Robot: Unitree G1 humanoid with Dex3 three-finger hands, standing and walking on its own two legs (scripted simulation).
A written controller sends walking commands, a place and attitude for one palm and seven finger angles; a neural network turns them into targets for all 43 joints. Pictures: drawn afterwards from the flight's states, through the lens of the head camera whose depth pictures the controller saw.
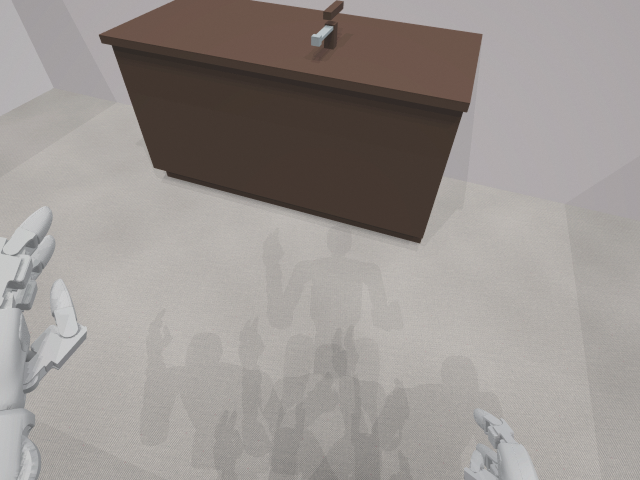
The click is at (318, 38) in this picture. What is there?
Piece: tap's lever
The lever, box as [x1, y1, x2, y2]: [311, 34, 321, 46]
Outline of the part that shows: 313,34 311,36 311,44 318,46 321,43 321,35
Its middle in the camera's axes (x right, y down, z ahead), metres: -0.02 -0.64 +1.26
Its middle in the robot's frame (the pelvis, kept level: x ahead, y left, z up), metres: +1.37 +0.10 +0.02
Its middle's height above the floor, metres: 0.79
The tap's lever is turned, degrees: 0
